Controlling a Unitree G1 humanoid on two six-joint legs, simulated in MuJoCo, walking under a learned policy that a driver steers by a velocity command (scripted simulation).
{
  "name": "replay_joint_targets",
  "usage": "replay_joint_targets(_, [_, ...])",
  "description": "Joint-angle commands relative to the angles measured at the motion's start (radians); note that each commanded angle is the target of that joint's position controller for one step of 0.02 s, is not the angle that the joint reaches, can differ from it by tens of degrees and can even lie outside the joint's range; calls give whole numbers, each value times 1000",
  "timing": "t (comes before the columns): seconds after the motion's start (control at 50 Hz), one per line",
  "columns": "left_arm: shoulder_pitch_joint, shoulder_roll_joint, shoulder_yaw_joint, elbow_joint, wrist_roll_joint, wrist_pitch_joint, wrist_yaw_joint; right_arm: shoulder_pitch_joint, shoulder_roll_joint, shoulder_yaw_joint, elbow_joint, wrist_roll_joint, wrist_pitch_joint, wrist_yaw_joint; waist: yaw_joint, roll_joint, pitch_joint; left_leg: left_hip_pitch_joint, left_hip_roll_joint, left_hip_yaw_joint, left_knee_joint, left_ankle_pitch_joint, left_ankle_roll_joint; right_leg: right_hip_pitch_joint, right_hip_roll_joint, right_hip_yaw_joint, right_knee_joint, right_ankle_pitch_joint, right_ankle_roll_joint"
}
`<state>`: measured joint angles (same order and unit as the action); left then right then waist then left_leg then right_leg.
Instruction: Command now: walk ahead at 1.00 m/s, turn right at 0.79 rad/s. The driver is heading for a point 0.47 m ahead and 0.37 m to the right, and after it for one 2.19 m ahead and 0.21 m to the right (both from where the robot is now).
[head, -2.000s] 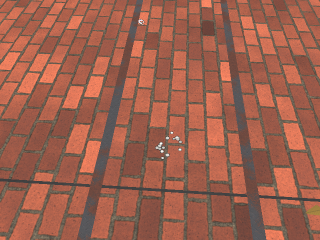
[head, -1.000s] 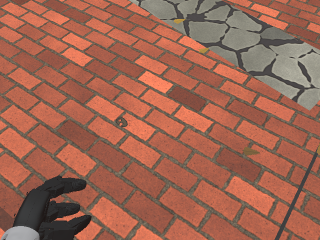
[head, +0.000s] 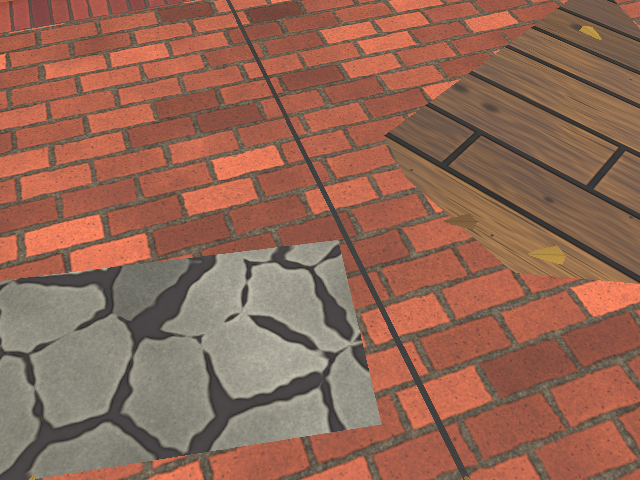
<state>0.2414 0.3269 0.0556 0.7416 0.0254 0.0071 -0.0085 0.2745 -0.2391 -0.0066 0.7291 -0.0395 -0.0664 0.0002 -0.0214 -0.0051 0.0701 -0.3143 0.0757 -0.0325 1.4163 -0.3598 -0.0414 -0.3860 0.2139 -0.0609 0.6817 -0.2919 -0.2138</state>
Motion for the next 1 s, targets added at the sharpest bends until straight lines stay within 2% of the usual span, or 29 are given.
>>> replay_joint_targets(0.02, [60,134,38,-43,-4,-58,33,21,-176,-30,-102,-33,2,-2,-24,113,-37,-366,67,-32,-117,-37,-13,265,-335,565,-442,169,-169])
replay_joint_targets(0.06, [81,105,23,-20,-13,-88,22,-29,-140,-19,-119,-35,27,11,-29,94,-4,-305,90,0,-276,-36,-27,122,-283,473,-486,211,-150])
replay_joint_targets(0.12, [114,96,23,13,-18,-111,8,-212,-76,10,-184,-12,16,32,27,42,47,-223,75,58,-583,291,-4,38,-202,341,-545,362,-88])
replay_joint_targets(0.18, [186,114,26,54,-40,-125,-5,-280,-79,9,-185,13,9,39,86,21,24,-106,16,93,-771,567,49,131,-239,322,-595,536,-36])
replay_joint_targets(0.22, [235,127,26,91,-34,-119,4,-300,-93,3,-184,4,3,31,109,23,19,-124,-45,124,-858,542,85,308,-250,291,-501,846,3])
replay_joint_targets(0.26, [263,156,30,116,-18,-113,21,-191,-139,-19,-152,-12,-11,14,61,-37,-72,-7,-129,125,-895,453,110,434,-268,301,-296,1156,62])
replay_joint_targets(0.28, [229,176,34,118,-13,-109,26,-43,-169,-34,-108,-9,-21,5,-26,-60,-140,142,-125,102,-925,480,120,425,-263,292,-117,1176,91])
replay_joint_targets(0.3, [171,168,33,108,-15,-108,29,129,-204,-48,-54,-13,-30,-8,-126,-60,-198,334,-49,54,-961,607,136,327,-220,269,105,1033,113])
replay_joint_targets(0.32, [179,-9,-17,79,15,-89,14,213,-275,-64,-54,39,-50,-13,-132,236,-383,705,196,-153,-760,1140,212,40,-117,256,575,72,176])
replay_joint_targets(0.34, [352,-26,-33,110,-61,-91,2,278,-227,-56,-26,11,-69,13,-105,375,-622,978,413,-593,-833,1130,401,-214,-7,354,869,-351,212])
replay_joint_targets(0.36, [267,96,-7,113,-75,-78,5,203,-201,-70,-60,19,-64,12,-139,186,-582,866,370,-548,-903,977,375,-226,-83,356,884,-279,224])
replay_joint_targets(0.38, [105,129,2,49,-75,-70,12,95,-166,-63,-68,30,-63,7,-122,96,-386,690,319,-397,-942,939,332,-273,-144,297,804,-229,230])
replay_joint_targets(0.4, [21,108,-3,26,-60,-64,15,26,-147,-54,-60,37,-61,3,-82,-15,-244,497,277,-319,-996,938,309,-282,-180,237,756,-208,234])
replay_joint_targets(0.42, [-13,88,-1,14,-49,-57,17,9,-143,-50,-46,41,-60,1,-52,-35,-148,345,243,-267,-1056,928,305,-269,-201,205,713,-201,232])
replay_joint_targets(0.44, [26,53,-5,15,-48,-47,16,-7,-144,-48,-34,36,-60,2,-3,-5,-116,231,228,-225,-1104,915,302,-201,-225,198,669,-188,228])
replay_joint_targets(0.48, [85,-9,-20,24,-46,-27,26,-101,-119,-39,-24,39,-60,15,68,38,-90,57,175,-111,-1160,902,289,-90,-260,169,437,-153,239])
replay_joint_targets(0.54, [18,-36,-39,9,-31,-38,16,-125,-182,-61,-1,43,-49,13,52,98,-152,3,97,34,-1161,927,265,71,-246,111,87,152,253])
replay_joint_targets(0.58, [-27,-3,-33,6,-29,-41,3,-102,-193,-64,21,51,-38,6,38,100,-184,54,110,33,-1142,821,250,103,-242,124,-1,291,246])
replay_joint_targets(0.66, [-95,54,-6,0,-7,-45,1,-94,-185,-59,57,60,-19,0,43,81,-152,55,100,23,-1030,545,190,180,-222,109,-166,366,189])
replay_joint_targets(0.68, [-84,74,4,6,-1,-44,8,-67,-160,-51,73,54,-17,0,44,64,-143,40,64,30,-968,446,158,222,-233,123,-205,422,166])
replay_joint_targets(0.7, [-91,138,18,-6,5,-43,18,3,-129,-41,81,30,-21,3,9,-53,-164,-11,-8,76,-858,252,97,304,-350,232,-204,808,118])
replay_joint_targets(0.72, [-106,103,2,-11,17,-31,28,127,-68,-18,103,24,-17,6,-39,-182,-268,-70,-60,78,-742,-76,39,404,-503,394,-200,895,-27])
replay_joint_targets(0.74, [-104,24,-16,-5,4,-21,24,89,-88,-17,103,35,3,1,-2,-183,-294,-76,-49,40,-684,-203,14,382,-508,445,-238,711,-74])
replay_joint_targets(0.78, [-144,19,-18,8,-7,-15,14,16,-124,-31,95,40,45,-15,-5,-135,-242,-74,-32,14,-697,-176,1,286,-461,449,-298,385,-30])
replay_joint_targets(0.82, [-252,44,-10,-5,-7,-14,17,25,-123,-31,114,25,73,-28,-49,-127,-201,64,-20,10,-819,-12,2,122,-417,382,-324,242,33])
replay_joint_targets(0.86, [-250,29,-8,11,-14,-11,21,23,-120,-27,132,9,78,-28,-47,-100,-173,158,-27,28,-939,142,16,46,-332,289,-323,33,106])
replay_joint_targets(0.88, [-243,19,-9,20,-20,-10,23,13,-144,-30,133,9,77,-26,-31,-59,-124,99,-15,30,-959,83,32,54,-298,249,-323,-59,133])
replay_joint_targets(0.92, [-230,14,-8,40,-16,-17,25,-33,-132,-29,141,18,63,-25,-13,0,-85,43,-19,37,-968,60,46,109,-275,227,-278,39,146])
replay_joint_targets(1.0, [-189,8,2,89,-27,-28,30,-34,-124,-28,168,27,39,-27,-4,16,-166,68,-15,30,-963,209,30,236,-268,192,-167,459,112])
